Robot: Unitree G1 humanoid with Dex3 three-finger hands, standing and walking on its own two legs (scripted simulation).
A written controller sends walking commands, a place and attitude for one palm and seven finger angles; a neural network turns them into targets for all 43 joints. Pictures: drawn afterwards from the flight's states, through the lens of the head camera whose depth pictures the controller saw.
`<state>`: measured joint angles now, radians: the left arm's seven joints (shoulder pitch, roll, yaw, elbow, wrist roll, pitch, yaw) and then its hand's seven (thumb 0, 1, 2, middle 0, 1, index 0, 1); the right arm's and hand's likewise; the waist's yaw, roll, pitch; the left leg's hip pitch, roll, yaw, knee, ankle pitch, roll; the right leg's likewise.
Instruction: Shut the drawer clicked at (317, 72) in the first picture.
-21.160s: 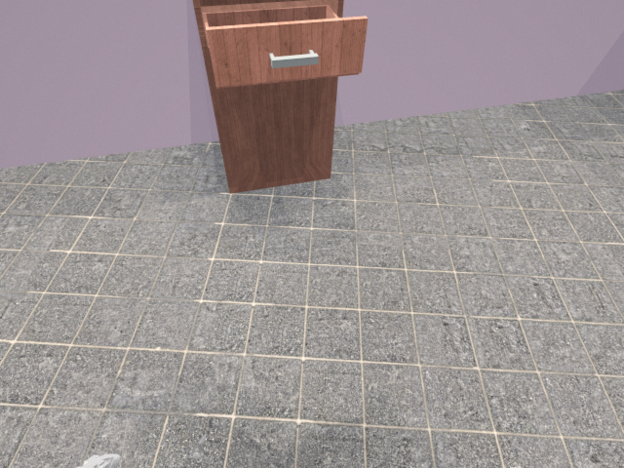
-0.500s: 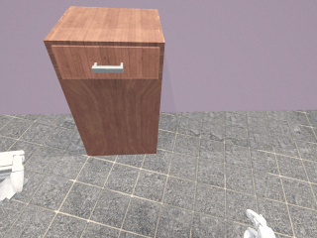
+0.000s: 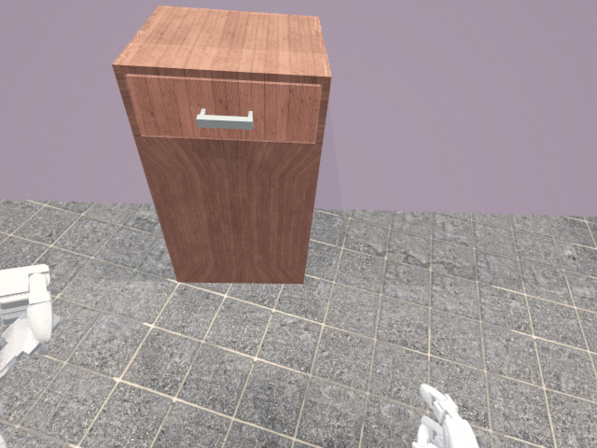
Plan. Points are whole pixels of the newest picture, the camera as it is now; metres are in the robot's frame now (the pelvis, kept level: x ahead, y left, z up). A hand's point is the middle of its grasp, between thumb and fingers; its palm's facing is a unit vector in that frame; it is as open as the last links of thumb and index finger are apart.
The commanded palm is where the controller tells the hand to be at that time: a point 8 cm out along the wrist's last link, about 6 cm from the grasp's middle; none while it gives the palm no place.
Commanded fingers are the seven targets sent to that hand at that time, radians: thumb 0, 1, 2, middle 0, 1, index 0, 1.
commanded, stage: let the arm hang, fingers relaxed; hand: left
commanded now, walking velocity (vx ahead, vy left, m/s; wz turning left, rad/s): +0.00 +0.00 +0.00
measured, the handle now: (226, 117) +0.85 +0.21 +0.00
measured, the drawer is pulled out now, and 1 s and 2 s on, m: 0.00 0.00 0.00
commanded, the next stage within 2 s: look to check the result in 1.16 s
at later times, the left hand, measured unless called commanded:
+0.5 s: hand out of the picture -0.04 +0.20 -0.18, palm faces +0.05 -0.98 -0.21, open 3.9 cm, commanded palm none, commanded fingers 0.00 0.90 0.90 -0.48 -0.60 -0.48 -0.60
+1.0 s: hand out of the picture +0.00 +0.14 -0.17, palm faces +0.05 -0.99 -0.15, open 7.3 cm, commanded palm none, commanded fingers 0.00 0.90 0.90 -0.20 -0.30 -0.20 -0.30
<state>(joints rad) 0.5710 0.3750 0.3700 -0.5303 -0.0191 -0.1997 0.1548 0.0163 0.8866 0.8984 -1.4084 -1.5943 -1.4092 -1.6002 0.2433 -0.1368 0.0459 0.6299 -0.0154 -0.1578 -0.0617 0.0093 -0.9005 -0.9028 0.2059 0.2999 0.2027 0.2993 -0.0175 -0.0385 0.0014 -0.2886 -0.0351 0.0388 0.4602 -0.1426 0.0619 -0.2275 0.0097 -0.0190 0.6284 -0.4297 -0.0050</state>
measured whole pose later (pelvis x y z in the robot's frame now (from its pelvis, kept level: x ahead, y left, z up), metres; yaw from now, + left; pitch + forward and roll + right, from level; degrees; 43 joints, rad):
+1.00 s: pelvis +0.02 -0.01 +0.00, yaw +1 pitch -2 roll +0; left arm 0.30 0.09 0.00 1.15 0.01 0.00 0.04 0.01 0.91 0.90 -0.21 -0.31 -0.21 -0.32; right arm 0.31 -0.10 -0.01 1.15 -0.01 0.00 -0.04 0.00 -0.91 -0.90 0.20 0.30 0.20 0.30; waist -0.02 0.01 0.03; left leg -0.24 -0.04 0.01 0.43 -0.16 0.04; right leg -0.13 0.00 -0.05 0.44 -0.28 -0.02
